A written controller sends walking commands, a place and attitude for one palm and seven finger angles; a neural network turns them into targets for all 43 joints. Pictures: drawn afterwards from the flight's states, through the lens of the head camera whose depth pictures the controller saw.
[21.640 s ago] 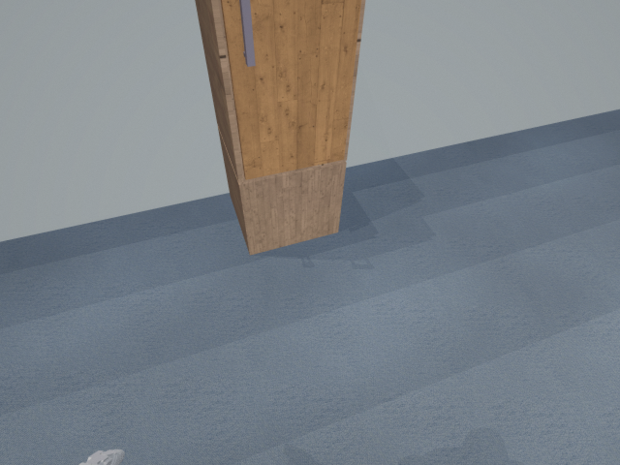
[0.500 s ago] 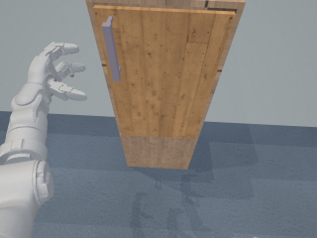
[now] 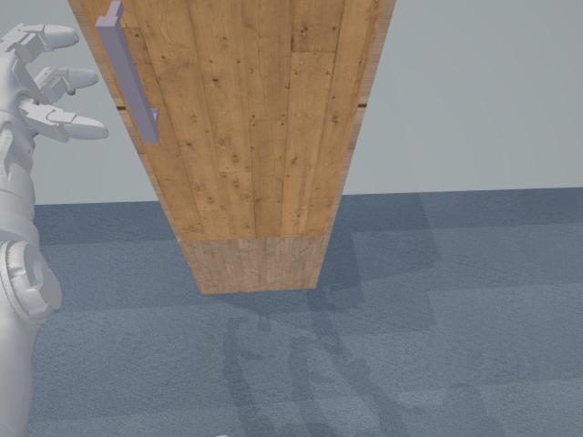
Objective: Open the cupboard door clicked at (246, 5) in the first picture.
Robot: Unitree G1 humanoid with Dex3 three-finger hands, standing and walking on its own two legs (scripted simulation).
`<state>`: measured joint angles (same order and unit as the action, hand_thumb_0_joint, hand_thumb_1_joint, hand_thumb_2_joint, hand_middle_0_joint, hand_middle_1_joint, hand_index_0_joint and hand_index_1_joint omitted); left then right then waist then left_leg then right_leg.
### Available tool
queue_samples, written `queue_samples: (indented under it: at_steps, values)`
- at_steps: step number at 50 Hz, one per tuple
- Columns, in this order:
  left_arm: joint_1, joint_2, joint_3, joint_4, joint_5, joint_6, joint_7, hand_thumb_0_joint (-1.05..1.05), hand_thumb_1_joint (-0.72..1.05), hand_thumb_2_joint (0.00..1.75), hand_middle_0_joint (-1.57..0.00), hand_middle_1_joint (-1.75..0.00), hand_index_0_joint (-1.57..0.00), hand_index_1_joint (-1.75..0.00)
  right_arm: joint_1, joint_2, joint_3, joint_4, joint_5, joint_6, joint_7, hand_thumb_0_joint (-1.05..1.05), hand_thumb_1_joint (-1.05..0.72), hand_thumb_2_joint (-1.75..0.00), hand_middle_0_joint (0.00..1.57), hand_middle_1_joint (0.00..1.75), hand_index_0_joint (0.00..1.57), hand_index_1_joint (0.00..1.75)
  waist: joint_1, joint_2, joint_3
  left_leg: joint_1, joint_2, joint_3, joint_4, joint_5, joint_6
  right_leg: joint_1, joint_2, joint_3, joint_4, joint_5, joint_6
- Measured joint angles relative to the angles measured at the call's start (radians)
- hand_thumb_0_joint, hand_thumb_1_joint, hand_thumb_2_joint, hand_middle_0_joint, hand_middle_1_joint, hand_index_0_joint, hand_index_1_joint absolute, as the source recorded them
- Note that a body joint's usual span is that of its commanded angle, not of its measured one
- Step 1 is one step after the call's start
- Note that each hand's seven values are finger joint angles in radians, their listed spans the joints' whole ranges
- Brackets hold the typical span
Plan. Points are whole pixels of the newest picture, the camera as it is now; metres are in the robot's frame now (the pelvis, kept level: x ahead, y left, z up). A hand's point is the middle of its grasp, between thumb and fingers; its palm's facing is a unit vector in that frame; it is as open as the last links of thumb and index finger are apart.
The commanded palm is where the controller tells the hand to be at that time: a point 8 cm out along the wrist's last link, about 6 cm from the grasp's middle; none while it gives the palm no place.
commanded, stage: move the hooked fingers beside the handle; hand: left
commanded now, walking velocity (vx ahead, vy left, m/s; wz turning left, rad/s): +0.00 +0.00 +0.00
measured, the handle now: (135, 79) +0.56 +0.15 +0.16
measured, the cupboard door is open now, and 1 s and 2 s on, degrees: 0 0 0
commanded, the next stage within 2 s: slide the fingers in behind the handle in 0.76 s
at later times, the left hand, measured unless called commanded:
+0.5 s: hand (68, 115) +0.49 +0.22 +0.17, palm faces -0.02 -1.00 +0.02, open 14.0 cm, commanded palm +0.47 +0.27 +0.16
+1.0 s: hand (72, 103) +0.50 +0.21 +0.18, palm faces -0.03 -1.00 +0.02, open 14.0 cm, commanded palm +0.48 +0.26 +0.16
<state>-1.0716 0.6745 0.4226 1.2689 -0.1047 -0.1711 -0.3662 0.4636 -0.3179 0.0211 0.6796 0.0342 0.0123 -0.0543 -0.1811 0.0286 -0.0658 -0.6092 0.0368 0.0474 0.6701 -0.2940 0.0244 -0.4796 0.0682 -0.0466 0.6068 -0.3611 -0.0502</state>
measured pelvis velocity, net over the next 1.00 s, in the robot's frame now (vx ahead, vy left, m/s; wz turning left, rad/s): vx -0.02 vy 0.01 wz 0.01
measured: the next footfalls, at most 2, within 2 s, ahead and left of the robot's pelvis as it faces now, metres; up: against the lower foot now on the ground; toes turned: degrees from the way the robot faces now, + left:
none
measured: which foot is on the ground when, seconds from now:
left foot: down 0.00-1.00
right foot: down 0.00-1.00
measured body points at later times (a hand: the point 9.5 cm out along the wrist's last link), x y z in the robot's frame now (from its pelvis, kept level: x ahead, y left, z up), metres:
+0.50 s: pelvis +0.00 +0.02 +0.00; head +0.06 +0.02 +0.44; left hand +0.48 +0.27 +0.17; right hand +0.06 -0.26 -0.11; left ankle +0.01 +0.10 -0.72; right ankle -0.05 -0.09 -0.72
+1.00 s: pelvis -0.02 +0.01 -0.01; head +0.06 +0.03 +0.44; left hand +0.49 +0.27 +0.18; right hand -0.07 -0.26 -0.11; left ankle +0.01 +0.10 -0.72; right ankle -0.05 -0.09 -0.72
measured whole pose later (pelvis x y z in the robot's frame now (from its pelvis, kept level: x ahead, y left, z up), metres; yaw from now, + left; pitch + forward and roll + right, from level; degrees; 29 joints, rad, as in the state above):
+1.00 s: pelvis -0.02 +0.01 -0.01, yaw +0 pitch +13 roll -3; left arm -1.09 0.63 0.37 1.28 -0.12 -0.20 -0.33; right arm 0.50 -0.31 0.03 0.70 0.03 0.02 -0.05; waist -0.19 0.03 -0.07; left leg -0.66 0.03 0.04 0.73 -0.30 0.04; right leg -0.52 0.06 -0.06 0.65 -0.36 -0.03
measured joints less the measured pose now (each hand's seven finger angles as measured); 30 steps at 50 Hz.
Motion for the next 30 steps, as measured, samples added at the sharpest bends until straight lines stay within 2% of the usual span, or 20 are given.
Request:
queue_samples:
  at_steps: [7,11,17,23,30]
  values:
    - [0.109,-0.021,0.012,-0.064,-0.022,0.012,-0.030,-0.01,-0.50,0.30,-0.30,-1.20,-0.30,-1.20,0.008,0.005,-0.003,-0.030,0.003,0.035,0.008,0.01,-0.90,-0.90,0.21,0.30,0.20,0.30,0.024,0.000,-0.016,0.030,0.001,0.013,-0.011,-0.013,0.004,0.028,0.000,0.015,-0.016,-0.005,0.005]
    - [0.150,-0.054,0.002,-0.127,-0.030,0.001,-0.024,-0.01,-0.50,0.30,-0.30,-1.20,-0.30,-1.20,-0.017,0.014,-0.006,-0.037,0.005,0.039,0.011,0.01,-0.90,-0.90,0.21,0.30,0.20,0.30,0.041,-0.005,-0.012,0.038,-0.004,0.007,-0.005,-0.018,0.006,0.042,-0.003,0.009,-0.017,-0.009,0.006]
    - [0.137,-0.111,-0.045,-0.166,-0.058,-0.007,-0.012,-0.01,-0.50,0.30,-0.30,-1.20,-0.30,-1.20,-0.072,0.019,-0.008,-0.027,0.008,0.028,0.016,0.01,-0.90,-0.90,0.21,0.30,0.20,0.30,0.064,-0.002,-0.022,0.039,-0.015,-0.009,0.014,-0.025,0.011,0.055,-0.012,-0.008,-0.007,-0.018,0.012]
    - [0.060,-0.125,-0.097,-0.076,-0.037,0.046,0.022,-0.01,-0.50,0.30,-0.30,-1.20,-0.30,-1.20,-0.116,0.020,0.001,-0.043,0.006,0.018,0.014,0.01,-0.90,-0.90,0.21,0.30,0.20,0.30,0.058,0.003,-0.021,0.017,-0.026,-0.019,0.031,-0.019,0.018,0.033,-0.023,-0.020,0.019,-0.022,0.018]
    - [0.041,-0.141,-0.061,-0.066,-0.021,-0.024,0.070,-0.01,-0.50,0.30,-0.30,-1.20,-0.30,-1.20,-0.106,0.028,0.015,-0.039,-0.004,0.003,0.018,0.00,-0.90,-0.90,0.21,0.30,0.20,0.30,0.043,0.001,-0.009,-0.004,-0.024,-0.012,0.045,-0.012,0.020,0.005,-0.023,-0.014,0.045,-0.020,0.020]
